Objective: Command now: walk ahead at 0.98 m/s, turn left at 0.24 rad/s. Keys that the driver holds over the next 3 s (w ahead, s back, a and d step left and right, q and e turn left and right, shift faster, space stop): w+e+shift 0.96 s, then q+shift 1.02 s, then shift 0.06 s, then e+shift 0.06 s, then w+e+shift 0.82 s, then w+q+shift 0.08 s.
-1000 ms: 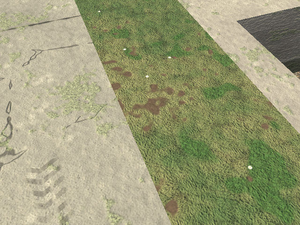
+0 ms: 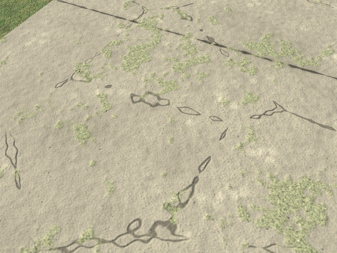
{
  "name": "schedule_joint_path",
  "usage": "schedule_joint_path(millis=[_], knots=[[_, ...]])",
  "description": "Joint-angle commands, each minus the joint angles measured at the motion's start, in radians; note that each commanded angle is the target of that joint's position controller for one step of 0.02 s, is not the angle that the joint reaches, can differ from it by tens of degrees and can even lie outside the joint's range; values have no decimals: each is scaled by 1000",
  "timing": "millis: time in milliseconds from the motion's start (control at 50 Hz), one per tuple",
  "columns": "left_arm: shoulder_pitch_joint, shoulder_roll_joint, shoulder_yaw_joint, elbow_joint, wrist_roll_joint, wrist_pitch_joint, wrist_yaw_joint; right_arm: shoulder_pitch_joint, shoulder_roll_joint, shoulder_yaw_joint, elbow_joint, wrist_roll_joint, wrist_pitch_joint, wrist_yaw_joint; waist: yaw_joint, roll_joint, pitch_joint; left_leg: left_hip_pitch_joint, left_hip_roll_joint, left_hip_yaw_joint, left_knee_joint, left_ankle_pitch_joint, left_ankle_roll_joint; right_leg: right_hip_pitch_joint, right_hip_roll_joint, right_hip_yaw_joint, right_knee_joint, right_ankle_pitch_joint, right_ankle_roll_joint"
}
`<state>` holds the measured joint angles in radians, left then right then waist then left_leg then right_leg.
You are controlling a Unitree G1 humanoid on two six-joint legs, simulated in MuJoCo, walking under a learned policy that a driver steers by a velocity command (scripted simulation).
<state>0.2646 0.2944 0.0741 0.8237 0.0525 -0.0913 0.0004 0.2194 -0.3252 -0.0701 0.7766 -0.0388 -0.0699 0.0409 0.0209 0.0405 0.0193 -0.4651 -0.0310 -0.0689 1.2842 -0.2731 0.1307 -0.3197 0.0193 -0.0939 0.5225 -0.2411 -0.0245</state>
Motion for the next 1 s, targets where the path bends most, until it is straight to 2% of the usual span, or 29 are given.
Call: schedule_joint_path(millis=[20,60,120,180,220,240,260,280,300,320,340,380,440,500,560,600,640,660,680,700,720,740,760,780,800,840,860,960,1000], knots=[[117,4,-15,25,-22,-40,-16,-24,60,41,-112,-23,3,21,-33,-107,24,-262,91,-90,-64,6,-19,139,-262,441,-357,-145,-168],[129,35,-10,28,-35,-45,-17,-132,28,49,-167,-35,1,27,-45,-84,70,-340,139,-20,-184,91,-52,131,-251,395,-410,-60,-196],[111,86,3,6,-43,-46,-22,-262,35,77,-208,-8,-16,49,-33,-59,94,-33,101,77,-537,254,-89,-64,-163,233,-484,137,-158],[181,161,18,19,-53,-43,-29,-301,-4,69,-209,4,-21,36,-11,-76,76,89,56,110,-645,272,-89,51,-200,237,-456,375,-156],[226,184,19,38,-53,-32,-28,-203,-51,45,-178,-6,-29,9,-55,-85,-27,227,2,113,-725,176,-72,188,-190,209,-213,696,-132],[229,192,21,42,-55,-25,-25,-40,-76,29,-127,-15,-33,-8,-130,-81,-123,431,-19,125,-744,148,-64,147,-152,186,14,729,-118],[203,168,16,28,-59,-25,-25,128,-128,6,-93,-32,-38,-30,-214,-79,-213,680,101,28,-719,73,-53,-49,-101,181,288,523,-105],[227,5,-17,-18,-61,-27,-23,263,-220,-16,-83,-63,-41,-47,-201,147,-360,897,423,-366,-787,-300,-35,-291,-20,146,666,-172,-91],[259,17,-15,-57,-101,-19,-18,249,-230,-24,-90,-44,-28,-44,-162,244,-447,862,527,-747,-1001,-466,14,-413,4,176,857,-199,-104],[167,58,-5,-54,-82,-3,-13,143,-141,-10,-91,-30,-25,-41,-125,115,-252,726,460,-614,-1021,-480,6,-488,-60,174,885,-86,-106],[107,46,-8,-57,-65,4,-22,87,-72,3,-88,-18,-30,-37,-109,48,-130,593,416,-441,-1016,-299,0,-492,-90,163,836,-24,-97],[101,16,-7,-52,-42,32,-40,70,-25,14,-61,-10,-41,-36,-47,48,-57,443,350,-231,-1050,-55,-20,-433,-130,163,788,-8,-76],[8,-20,-10,-87,-26,75,-59,105,33,24,3,24,-65,-30,-19,38,13,406,291,-13,-1095,181,-60,-482,-153,140,767,31,-69],[-114,-28,-27,-160,-24,79,-77,111,25,24,29,22,-80,-30,4,57,59,370,273,161,-1129,390,-66,-498,-153,94,658,184,-72],[-227,2,-37,-202,-27,77,-97,105,-25,15,41,17,-80,-42,8,-7,113,357,229,306,-1183,496,-95,-396,-115,-1,393,298,-106],[-276,11,-44,-217,-28,74,-104,162,-72,10,59,16,-74,-53,-1,-16,116,409,222,360,-1133,858,-115,-280,-38,-102,272,303,-140],[-188,51,-35,-193,-32,74,-97,182,-143,-6,52,12,-52,-71,60,41,29,517,255,362,-954,1261,-130,-155,36,-137,238,233,-172],[-62,86,-22,-163,-34,73,-88,155,-177,-15,42,5,-34,-79,134,66,-42,521,277,351,-783,1366,-126,-22,62,-123,235,182,-191],[136,130,1,-109,-34,71,-75,103,-201,-24,21,0,-16,-81,230,78,-131,461,297,324,-540,1372,-107,183,77,-81,226,125,-220],[312,177,32,-44,-35,70,-51,78,-198,-26,6,-6,-3,-73,289,24,-205,308,259,310,-205,1101,-98,434,87,-5,157,55,-244],[226,239,60,-40,-57,83,-28,56,-76,0,-16,-13,-9,-50,195,-216,-106,-7,49,294,187,13,-122,518,-22,199,106,31,-273],[148,356,74,-95,-19,95,-30,150,-39,20,-138,10,-31,-44,53,-322,-257,-378,-29,114,456,-238,-163,781,-235,761,-40,57,-481],[168,321,79,-124,-26,98,-18,60,-83,27,-160,1,-60,-46,116,-132,-290,-462,23,-21,409,-153,-150,766,-286,915,-227,-134,-481],[148,256,65,-103,-31,90,-7,26,-96,30,-155,3,-73,-45,73,-15,-123,-454,72,-30,285,-94,-143,589,-271,869,-291,-158,-427],[119,215,53,-88,-35,77,-4,1,-85,33,-154,-7,-69,-47,17,56,-39,-381,112,-26,172,-78,-148,418,-229,779,-299,-83,-384],[68,171,33,-97,-42,45,2,24,-68,42,-143,-41,-23,-46,-56,78,22,-239,150,-24,56,-96,-175,174,-143,629,-305,71,-352],[68,156,26,-97,-48,32,-1,20,-58,44,-147,-44,-2,-44,-70,70,33,-200,163,-14,-9,-114,-191,94,-111,581,-316,94,-348],[111,170,34,-89,-54,10,-13,-245,14,77,-257,-10,11,-18,9,-16,79,-67,122,72,-472,254,-201,-53,14,445,-337,309,-267],[174,150,29,-52,-70,10,-14,-246,33,86,-241,-6,-2,-14,54,-32,51,-7,70,131,-633,434,-157,52,13,373,-282,626,-205]])
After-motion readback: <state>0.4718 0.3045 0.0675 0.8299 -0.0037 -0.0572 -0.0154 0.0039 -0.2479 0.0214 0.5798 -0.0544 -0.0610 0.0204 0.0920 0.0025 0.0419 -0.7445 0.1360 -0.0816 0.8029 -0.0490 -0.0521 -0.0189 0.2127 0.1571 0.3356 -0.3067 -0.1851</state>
